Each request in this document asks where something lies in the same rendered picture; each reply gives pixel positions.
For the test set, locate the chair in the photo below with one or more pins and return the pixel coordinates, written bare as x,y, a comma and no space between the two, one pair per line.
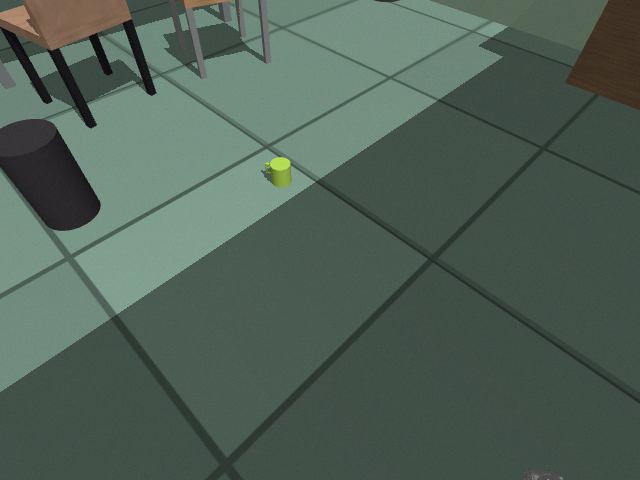
56,23
189,4

